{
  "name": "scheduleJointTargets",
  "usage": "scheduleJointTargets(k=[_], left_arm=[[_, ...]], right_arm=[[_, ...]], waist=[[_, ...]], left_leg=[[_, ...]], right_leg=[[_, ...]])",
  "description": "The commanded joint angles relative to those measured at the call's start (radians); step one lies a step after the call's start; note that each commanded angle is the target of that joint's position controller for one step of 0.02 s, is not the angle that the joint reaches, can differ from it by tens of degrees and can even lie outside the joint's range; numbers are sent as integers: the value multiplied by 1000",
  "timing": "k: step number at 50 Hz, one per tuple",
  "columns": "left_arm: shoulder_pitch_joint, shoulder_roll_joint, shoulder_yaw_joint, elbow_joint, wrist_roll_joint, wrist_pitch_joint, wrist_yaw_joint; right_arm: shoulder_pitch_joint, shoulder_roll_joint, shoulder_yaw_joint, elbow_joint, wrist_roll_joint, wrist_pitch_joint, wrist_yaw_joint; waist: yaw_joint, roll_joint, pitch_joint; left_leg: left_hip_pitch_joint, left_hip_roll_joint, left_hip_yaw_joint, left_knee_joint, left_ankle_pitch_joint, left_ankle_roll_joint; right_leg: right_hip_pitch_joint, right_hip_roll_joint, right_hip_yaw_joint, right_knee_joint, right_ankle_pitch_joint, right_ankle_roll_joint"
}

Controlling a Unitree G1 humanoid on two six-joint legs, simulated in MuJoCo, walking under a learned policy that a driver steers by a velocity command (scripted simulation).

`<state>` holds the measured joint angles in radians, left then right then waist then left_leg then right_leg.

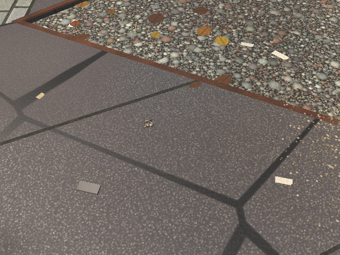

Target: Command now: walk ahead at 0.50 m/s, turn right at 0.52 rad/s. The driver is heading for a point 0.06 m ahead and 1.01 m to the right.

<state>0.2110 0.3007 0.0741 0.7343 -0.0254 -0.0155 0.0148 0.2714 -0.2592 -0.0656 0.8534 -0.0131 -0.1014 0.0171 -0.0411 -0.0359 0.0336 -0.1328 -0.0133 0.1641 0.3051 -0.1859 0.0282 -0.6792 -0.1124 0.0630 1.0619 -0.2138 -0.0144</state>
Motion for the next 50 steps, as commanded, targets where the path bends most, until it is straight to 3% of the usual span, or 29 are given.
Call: scheduleJointTargets(k=[1, 5, 8, 10, 11, 12, 13, 14, 15, 16, 17, 18, 19, 22, 27, 32, 34, 35, 36, 37, 38, 39, 40, 41, 42, 43, 45, 50], left_arm=[[3, 10, -4, -58, 4, -9, -19], [-134, 13, -9, -100, 2, -15, -48], [-172, 42, 3, -130, 7, -9, -59], [-88, 83, 27, -122, 12, -3, -59], [60, 122, 54, -81, 8, 0, -54], [252, 205, 93, -25, 2, 7, -38], [229, 337, 112, -31, -14, 1, -27], [243, 274, 87, -78, -4, -21, -35], [213, 203, 66, -69, 6, -39, -39], [163, 173, 56, -71, 4, -49, -39], [88, 138, 44, -82, 4, -49, -36], [42, 114, 33, -99, 14, -50, -31], [22, 107, 29, -109, 20, -50, -28], [44, 132, 36, -102, 14, -55, -10], [113, 147, 42, -72, 6, -44, 9], [171, 138, 42, -42, -2, -30, 13], [159, 140, 45, -43, 0, -22, 16], [140, 130, 42, -48, 1, -18, 15], [128, 95, 30, -59, 6, -19, 11], [135, 40, 8, -82, 24, -21, 8], [276, 3, -4, -105, -9, -31, 9], [274, 107, 11, -74, -19, -33, 11], [161, 155, 24, -84, -13, -28, 8], [96, 149, 26, -95, -1, -25, 8], [58, 134, 28, -109, 8, -27, 5], [59, 115, 29, -111, 3, -23, -1], [66, 71, 20, -117, -6, -13, -7], [-23, 38, 4, -150, 3, -10, -21]], right_arm=[[-97, -145, -34, -75, 3, -16, -11], [-41, -188, -48, -57, 22, 4, -21], [-22, -219, -60, -44, 40, 29, -22], [-39, -245, -69, -49, 53, 45, -25], [-59, -236, -65, -54, 57, 55, -27], [-40, -194, -48, -67, 35, 55, -32], [46, -45, 1, -131, -14, 35, -23], [-31, -95, 2, -144, 21, -5, -14], [-138, -163, -14, -172, 62, -28, -6], [-150, -151, -8, -175, 54, -41, -10], [-148, -154, -12, -163, 25, -44, -18], [-132, -164, -20, -159, 12, -36, -18], [-124, -165, -23, -159, 9, -25, -15], [-148, -124, -14, -171, -2, 3, -14], [-322, -80, 5, -220, 8, 5, -4], [-382, -116, -7, -253, 20, -14, 15], [-337, -134, -18, -248, 21, -23, 16], [-266, -143, -27, -230, 20, -27, 12], [-157, -173, -42, -208, 9, -33, 6], [5, -231, -57, -196, -5, -34, -2], [74, -288, -70, -165, -15, -22, 4], [47, -198, -52, -181, 13, -17, 6], [6, -136, -36, -190, 17, -9, -1], [-36, -125, -29, -192, 8, -2, -4], [-60, -114, -25, -181, 2, 1, -6], [-71, -96, -18, -175, -4, -1, -8], [-65, -94, -20, -156, 6, -11, -8], [-43, -158, -41, -116, 10, -10, -12]], waist=[[35, 102, 7], [-15, 85, 35], [-6, 89, 43], [58, 114, -25], [144, 97, -96], [218, 24, -191], [95, -276, -247], [150, -175, -404], [173, -95, -272], [136, -39, -199], [92, 9, -145], [55, -10, -127], [37, -16, -115], [30, 7, -77], [96, -31, -20], [114, -48, -16], [87, -80, -25], [47, -90, -48], [-5, -76, -125], [-64, 41, -279], [6, 385, -372], [-9, 286, -305], [-37, 179, -182], [-25, 101, -107], [-7, 95, -55], [14, 112, -40], [26, 144, -34], [15, 105, -20]], left_leg=[[-46, 259, -75, -181, 237, 151], [55, 285, -16, -177, 220, 128], [173, 316, 10, -104, 347, 101], [204, 306, 45, 77, 654, 75], [156, 269, 80, 276, 729, 47], [-53, 223, 90, 574, 538, -1], [-519, 34, 38, 950, -331, -74], [-648, -13, -215, 1092, -430, -64], [-739, 35, -235, 1093, -330, -36], [-714, 79, -237, 1012, -239, -18], [-640, 113, -241, 923, -181, -23], [-560, 133, -250, 867, -142, -28], [-518, 135, -249, 831, -123, -37], [-495, 113, -218, 685, -47, -76], [-429, 45, -210, 333, 237, -103], [-387, 17, -243, 200, 217, -70], [-328, 10, -238, 181, 128, -43], [-232, 1, -217, 145, 123, -22], [-49, 36, -233, 140, 132, 15], [229, 213, -409, 163, 88, 77], [502, 423, -905, 41, -141, 238], [464, 438, -974, 2, -349, 228], [345, 395, -798, -10, -331, 188], [214, 352, -661, -25, -203, 162], [120, 316, -571, -45, -88, 155], [63, 280, -483, -68, -8, 140], [28, 264, -385, -108, 76, 148], [61, 273, -213, -148, 255, 163]], right_leg=[[40, -35, 5, -166, 175, -1], [56, -14, -57, -354, 236, -18], [61, 19, -93, -417, 130, -55], [203, 90, -153, -431, 29, -97], [397, 145, -182, -489, 62, -128], [706, 125, -78, -502, 79, -175], [1015, -133, 468, -590, -71, -355], [1083, -220, 781, -770, -256, -422], [1016, -202, 659, -797, -186, -362], [890, -164, 541, -783, -94, -325], [752, -126, 442, -780, 14, -296], [654, -98, 381, -797, 103, -288], [601, -81, 357, -818, 143, -287], [502, -47, 267, -842, 269, -289], [435, 20, 202, -832, 157, -224], [533, -20, 312, -721, 105, -198], [563, -29, 356, -660, 150, -182], [553, -7, 355, -605, 198, -165], [510, 46, 316, -470, 250, -133], [372, 112, 231, -183, 84, -93], [11, 238, 129, 120, -389, -26], [-102, 147, 154, 255, -350, -11], [-126, 111, 128, 281, -253, -2], [-90, 78, 96, 261, -182, 1], [-69, 51, 95, 215, -135, 0], [-25, 26, 91, 180, -110, -5], [-7, 8, 62, 126, -97, -1], [-56, -12, 32, -87, 73, 19]])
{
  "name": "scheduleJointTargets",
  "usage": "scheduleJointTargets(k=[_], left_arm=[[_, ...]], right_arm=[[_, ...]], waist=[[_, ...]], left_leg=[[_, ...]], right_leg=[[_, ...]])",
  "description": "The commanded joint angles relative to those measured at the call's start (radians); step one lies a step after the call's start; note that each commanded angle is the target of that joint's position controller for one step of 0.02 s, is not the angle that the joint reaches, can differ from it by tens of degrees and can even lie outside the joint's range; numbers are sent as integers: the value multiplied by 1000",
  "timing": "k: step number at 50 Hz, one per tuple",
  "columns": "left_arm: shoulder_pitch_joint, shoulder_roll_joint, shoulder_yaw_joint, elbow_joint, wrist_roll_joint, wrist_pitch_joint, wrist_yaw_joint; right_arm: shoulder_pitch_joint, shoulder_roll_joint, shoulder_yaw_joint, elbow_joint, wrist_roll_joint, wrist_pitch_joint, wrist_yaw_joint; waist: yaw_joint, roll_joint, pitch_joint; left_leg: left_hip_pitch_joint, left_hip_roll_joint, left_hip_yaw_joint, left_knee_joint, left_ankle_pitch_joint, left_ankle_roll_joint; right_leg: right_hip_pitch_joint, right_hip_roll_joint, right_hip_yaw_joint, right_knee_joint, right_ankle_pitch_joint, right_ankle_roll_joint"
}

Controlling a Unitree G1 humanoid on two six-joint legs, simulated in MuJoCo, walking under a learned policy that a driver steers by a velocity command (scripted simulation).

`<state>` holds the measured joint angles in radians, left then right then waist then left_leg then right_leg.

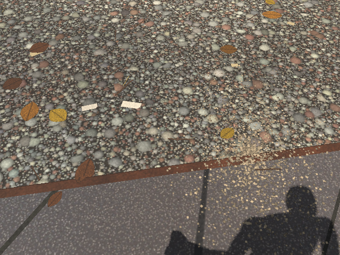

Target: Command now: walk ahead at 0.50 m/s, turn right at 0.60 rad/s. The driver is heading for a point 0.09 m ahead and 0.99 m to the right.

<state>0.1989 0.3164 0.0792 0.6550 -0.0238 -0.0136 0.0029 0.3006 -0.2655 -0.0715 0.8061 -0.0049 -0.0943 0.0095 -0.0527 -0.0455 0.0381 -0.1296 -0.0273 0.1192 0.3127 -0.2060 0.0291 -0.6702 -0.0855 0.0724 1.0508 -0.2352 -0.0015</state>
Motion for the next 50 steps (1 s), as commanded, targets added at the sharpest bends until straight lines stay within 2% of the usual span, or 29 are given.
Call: scheduleJointTargets(k=[1, 5, 8, 10, 11, 12, 13, 14, 15, 16, 17, 18, 19, 22, 27, 29, 32, 34, 35, 36, 37, 38, 39, 40, 41, 42, 43, 45, 50], left_arm=[[-35, 19, -4, -73, 0, -16, -15], [-163, 4, -14, -105, -2, -24, -41], [-200, 25, -5, -133, -2, -20, -56], [-137, 66, 17, -129, 6, -12, -57], [-18, 101, 39, -100, 6, -8, -54], [165, 161, 74, -48, 2, -1, -41], [249, 262, 96, -26, -7, 5, -19], [218, 299, 88, -70, -7, -15, -27], [212, 204, 61, -66, 1, -30, -34], [176, 167, 49, -57, 3, -41, -34], [108, 141, 39, -62, 2, -45, -32], [53, 114, 29, -72, 8, -46, -29], [23, 103, 23, -85, 18, -46, -24], [30, 116, 26, -69, 16, -52, -7], [104, 138, 32, -25, 6, -42, 15], [141, 145, 35, -6, 2, -39, 17], [169, 131, 32, 14, -4, -31, 20], [158, 131, 34, 16, -1, -23, 22], [146, 113, 29, 13, 0, -19, 22], [146, 68, 13, 6, 6, -20, 18], [182, 5, -10, -11, 27, -22, 16], [315, 1, -15, -36, -18, -33, 16], [277, 110, 5, -1, -24, -31, 21], [158, 151, 18, -15, -14, -25, 19], [107, 136, 19, -23, -3, -21, 20], [77, 120, 21, -33, 4, -21, 16], [84, 99, 20, -34, -2, -18, 10], [84, 58, 13, -37, -8, -9, 5], [-4, 25, -2, -67, 0, -9, -9]], right_arm=[[-74, -158, -35, -65, 3, -13, -7], [-27, -188, -40, -38, 14, 4, -13], [-7, -218, -49, -22, 31, 21, -14], [-12, -251, -59, -24, 41, 34, -21], [-25, -257, -60, -28, 46, 43, -24], [-23, -230, -48, -35, 40, 45, -30], [21, -120, -12, -72, -10, 37, -26], [27, -84, 14, -126, -5, 2, -16], [-91, -180, -10, -142, 35, -24, -3], [-129, -178, -6, -157, 48, -39, 1], [-125, -166, -5, -140, 26, -44, -7], [-115, -176, -13, -133, 5, -38, -11], [-100, -177, -15, -130, 0, -26, -8], [-111, -141, -8, -134, -11, 1, -8], [-305, -87, 16, -185, -6, 1, 1], [-357, -95, 15, -202, 5, -6, 9], [-366, -128, 1, -213, 12, -17, 21], [-312, -146, -11, -204, 14, -24, 22], [-237, -154, -20, -184, 12, -28, 18], [-129, -186, -35, -169, -1, -33, 11], [19, -244, -47, -158, -9, -32, 3], [72, -300, -61, -123, -13, -20, 14], [25, -190, -39, -150, 8, -17, 15], [-14, -139, -25, -154, 10, -10, 7], [-57, -129, -18, -157, -1, -5, 5], [-79, -112, -13, -145, -6, -2, 3], [-87, -101, -9, -138, -12, -5, -1], [-80, -94, -11, -119, -2, -14, -1], [-60, -152, -30, -78, 0, -13, -4]], waist=[[18, 113, -19], [-28, 105, 17], [-17, 117, 29], [38, 149, -27], [112, 142, -90], [200, 108, -177], [173, -117, -252], [123, -219, -424], [179, -77, -351], [156, -59, -224], [105, 26, -155], [68, 15, -117], [41, -10, -103], [29, -1, -81], [99, -23, -30], [121, -27, -22], [116, -44, -24], [85, -78, -33], [45, -82, -57], [-6, -52, -142], [-43, 108, -294], [27, 458, -367], [0, 281, -261], [-24, 178, -145], [-7, 106, -86], [9, 107, -37], [28, 140, -28], [33, 160, -24], [22, 114, -13]], left_leg=[[60, 275, -128, -157, 289, 151], [99, 273, -23, -156, 301, 120], [179, 304, 19, -102, 439, 97], [212, 305, 58, 48, 766, 77], [184, 286, 87, 215, 867, 59], [39, 248, 107, 454, 783, 23], [-329, 152, 107, 810, 79, -30], [-595, -15, -111, 1059, -418, -55], [-708, 45, -211, 1089, -337, -38], [-720, 83, -195, 1023, -248, -19], [-655, 124, -198, 934, -176, -22], [-585, 147, -201, 859, -133, -32], [-529, 156, -203, 833, -103, -41], [-488, 137, -173, 720, -35, -85], [-426, 69, -165, 357, 253, -109], [-384, 45, -171, 282, 295, -104], [-364, 36, -205, 209, 237, -76], [-299, 30, -199, 190, 139, -46], [-198, 24, -177, 153, 135, -24], [-5, 83, -217, 156, 129, 19], [264, 271, -414, 166, 94, 73], [481, 463, -933, 18, -210, 232], [410, 446, -931, -29, -409, 207], [288, 403, -743, -33, -361, 164], [170, 358, -613, -46, -219, 145], [92, 318, -517, -65, -107, 143], [43, 289, -433, -87, -36, 131], [21, 272, -333, -123, 60, 141], [67, 283, -164, -157, 254, 157]], right_leg=[[-49, -35, 7, -137, 150, 4], [8, -11, -64, -332, 254, -15], [42, 17, -102, -406, 165, -53], [171, 84, -158, -423, 57, -96], [331, 128, -182, -467, 63, -128], [610, 151, -152, -513, 111, -169], [932, -78, 227, -523, 100, -269], [1095, -255, 770, -703, -125, -445], [1055, -231, 684, -758, -143, -383], [922, -195, 542, -761, -83, -345], [771, -148, 439, -762, 10, -308], [657, -115, 368, -776, 111, -293], [583, -93, 337, -799, 163, -292], [466, -61, 258, -824, 293, -303], [398, 7, 194, -807, 183, -239], [403, -6, 228, -791, 134, -228], [486, -38, 315, -703, 93, -213], [517, -48, 362, -640, 126, -195], [507, -23, 356, -583, 151, -175], [456, 31, 310, -424, 164, -140], [313, 115, 199, -119, -86, -95], [-32, 195, 119, 165, -387, -42], [-125, 113, 144, 279, -313, -22], [-138, 81, 109, 288, -215, -16], [-95, 49, 85, 262, -148, -11], [-76, 23, 87, 211, -105, -10], [-30, -2, 78, 176, -79, -13], [-19, -15, 49, 131, -63, -9], [-74, -33, 24, -82, 110, 8]])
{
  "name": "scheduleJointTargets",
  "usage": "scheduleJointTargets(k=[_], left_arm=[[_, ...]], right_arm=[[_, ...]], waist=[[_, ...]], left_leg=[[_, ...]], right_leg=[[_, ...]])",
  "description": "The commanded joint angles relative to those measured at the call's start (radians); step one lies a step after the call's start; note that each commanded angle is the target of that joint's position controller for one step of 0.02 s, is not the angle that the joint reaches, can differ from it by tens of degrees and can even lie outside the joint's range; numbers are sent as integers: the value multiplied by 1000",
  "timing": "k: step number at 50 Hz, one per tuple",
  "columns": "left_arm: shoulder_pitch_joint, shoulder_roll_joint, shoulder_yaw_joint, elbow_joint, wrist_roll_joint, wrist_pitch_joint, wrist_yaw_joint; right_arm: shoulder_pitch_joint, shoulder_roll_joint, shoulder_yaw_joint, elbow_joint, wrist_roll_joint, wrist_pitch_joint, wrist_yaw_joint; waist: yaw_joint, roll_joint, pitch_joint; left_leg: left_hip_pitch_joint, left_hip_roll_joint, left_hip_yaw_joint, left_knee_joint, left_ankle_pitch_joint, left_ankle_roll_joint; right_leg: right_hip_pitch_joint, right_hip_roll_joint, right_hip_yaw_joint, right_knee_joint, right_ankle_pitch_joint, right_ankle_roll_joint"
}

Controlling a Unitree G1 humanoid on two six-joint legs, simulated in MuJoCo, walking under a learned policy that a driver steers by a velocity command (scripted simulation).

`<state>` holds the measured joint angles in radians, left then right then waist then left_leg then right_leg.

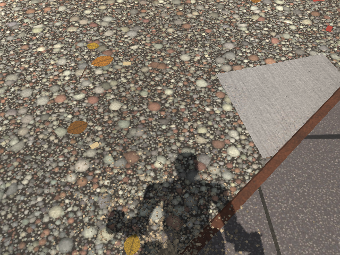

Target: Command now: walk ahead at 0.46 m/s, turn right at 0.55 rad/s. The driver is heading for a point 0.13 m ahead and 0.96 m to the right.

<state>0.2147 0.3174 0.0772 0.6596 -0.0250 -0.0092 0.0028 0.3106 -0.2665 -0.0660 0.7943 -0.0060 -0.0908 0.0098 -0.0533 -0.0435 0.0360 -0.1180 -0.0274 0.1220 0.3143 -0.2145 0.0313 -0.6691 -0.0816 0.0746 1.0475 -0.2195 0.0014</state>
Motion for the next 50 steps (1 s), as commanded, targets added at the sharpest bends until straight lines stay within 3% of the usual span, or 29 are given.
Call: scheduleJointTargets(k=[1, 4, 6, 8, 9, 10, 11, 12, 13, 14, 15, 16, 17, 19, 22, 25, 28, 29, 30, 31, 32, 34, 40, 50], left_arm=[[-50, 16, -4, -77, 4, -18, -15], [-143, -13, -17, -99, 16, -34, -34], [-169, -1, -13, -113, 13, -37, -46], [-121, 41, 6, -107, 23, -37, -50], [-31, 70, 22, -80, 30, -38, -48], [58, 119, 43, -51, 34, -36, -36], [163, 203, 57, -40, 50, -27, -13], [92, 222, 35, -65, 58, -24, -7], [102, 139, 21, -69, 42, -15, -16], [38, 106, 8, -59, 32, -16, -23], [-22, 75, -2, -48, 24, -19, -25], [-71, 55, -10, -45, 25, -20, -25], [-107, 68, -6, -39, 37, -21, -24], [-155, 66, -3, -27, 55, -26, -21], [-157, 52, -7, 10, 54, -27, -9], [-155, 46, -12, 43, 55, -16, -1], [-136, -5, -32, 85, 42, -10, -2], [-88, -19, -36, 101, 46, -11, -1], [-33, -4, -27, 107, 41, -10, 0], [-87, 22, -23, 112, 45, -5, 7], [-113, 31, -17, 109, 41, 1, 12], [-102, 21, -18, 132, 42, 13, 22], [-100, 15, -14, 204, 29, 5, 21], [-112, 29, -13, 316, 23, 20, 32]], right_arm=[[-78, -154, -34, -62, 3, -12, -6], [-50, -177, -34, -35, 13, 8, -15], [-23, -198, -37, -16, 29, 19, -16], [-35, -224, -44, -9, 45, 27, -20], [-52, -222, -42, -9, 50, 31, -22], [-36, -199, -33, -7, 45, 30, -24], [-19, -142, -8, -39, -4, 24, -22], [149, -57, 33, -36, -19, 20, 2], [99, -159, 9, 4, 13, 28, 7], [-5, -173, 3, -29, 39, 38, 6], [-45, -153, 6, -30, 29, 49, -7], [-49, -155, 2, -21, 15, 66, -21], [-19, -149, 1, -11, 11, 85, -28], [27, -121, 4, 10, 5, 106, -41], [-25, -90, 15, 6, -4, 116, -52], [-60, -97, 14, 11, -1, 116, -49], [-56, -83, 20, 19, -24, 108, -37], [-73, -131, 16, 5, -31, 103, -37], [-127, -194, 0, 8, -16, 102, -39], [-143, -138, 9, 9, -14, 93, -32], [-149, -104, 20, 16, -20, 84, -29], [-157, -90, 27, 25, -15, 65, -27], [-106, -95, 30, 70, -3, 59, -37], [-112, -89, 32, 124, 0, 74, -37]], waist=[[16, 107, 3], [-11, 105, 9], [-10, 121, -6], [38, 144, -45], [96, 137, -94], [141, 108, -145], [162, -44, -272], [47, -206, -459], [123, -71, -520], [112, -61, -357], [86, -7, -258], [58, -5, -195], [21, -37, -172], [-10, -67, -166], [12, -66, -171], [26, -62, -151], [3, -28, -88], [35, 47, -60], [100, 187, -30], [67, 183, -14], [65, 173, -9], [65, 157, -15], [38, 67, -78], [43, 43, -67]], left_leg=[[39, 265, -123, -153, 340, 147], [18, 239, -27, -111, 542, 124], [70, 259, -24, -70, 593, 114], [116, 270, -23, 34, 726, 92], [112, 249, -6, 142, 762, 68], [44, 205, 25, 299, 701, 29], [-176, 143, 38, 598, 267, -23], [-425, 34, -78, 912, -530, -77], [-410, 66, -208, 953, -498, -78], [-482, 97, -183, 933, -448, -74], [-489, 122, -172, 867, -388, -78], [-434, 139, -177, 809, -340, -88], [-327, 137, -168, 775, -278, -99], [-224, 118, -147, 687, -225, -114], [-170, 116, -150, 516, -145, -109], [-104, 102, -140, 418, -59, -97], [3, 93, -133, 179, 63, -51], [0, 163, -215, 116, 149, -19], [-121, 181, -227, 100, -31, 23], [-238, 157, -228, 49, -212, 25], [-279, 145, -221, 28, -245, 5], [-250, 123, -196, 40, -147, -27], [-116, 99, -163, 99, 86, -24], [-81, 78, -143, 82, 156, -23]], right_leg=[[-43, -27, 5, -155, 142, 4], [89, 24, -75, -354, 244, -3], [135, 46, -82, -427, 235, -21], [227, 85, -94, -490, 176, -58], [353, 110, -104, -557, 222, -84], [524, 119, -98, -612, 357, -113], [813, -87, 128, -524, 816, -183], [1045, -368, 481, -495, 1061, -409], [957, -314, 442, -556, 868, -395], [852, -246, 311, -590, 764, -345], [723, -192, 249, -624, 648, -295], [585, -167, 203, -665, 570, -270], [450, -143, 160, -709, 521, -259], [340, -114, 103, -748, 460, -261], [330, -98, 80, -763, 315, -252], [304, -93, 95, -778, 79, -237], [250, -33, 84, -732, -146, -145], [241, 20, 61, -672, -198, -92], [289, 83, -5, -665, -179, -55], [401, 90, -24, -628, -105, -36], [451, 82, -20, -609, -61, -43], [470, 69, -6, -609, -2, -60], [494, 59, -4, -607, 194, -64], [539, 53, -6, -614, 274, -60]])
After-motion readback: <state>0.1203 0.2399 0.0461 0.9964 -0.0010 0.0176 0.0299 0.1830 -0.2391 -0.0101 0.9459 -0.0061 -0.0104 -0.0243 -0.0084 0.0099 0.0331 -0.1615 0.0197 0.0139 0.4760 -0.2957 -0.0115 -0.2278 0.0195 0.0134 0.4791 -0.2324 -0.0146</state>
